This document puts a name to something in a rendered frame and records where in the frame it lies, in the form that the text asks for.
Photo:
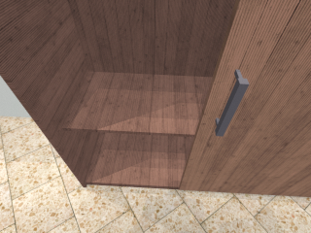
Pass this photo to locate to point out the handle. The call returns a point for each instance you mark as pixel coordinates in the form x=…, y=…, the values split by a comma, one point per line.
x=232, y=104

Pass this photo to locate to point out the wardrobe door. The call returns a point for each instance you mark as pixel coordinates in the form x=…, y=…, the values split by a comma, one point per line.
x=266, y=148

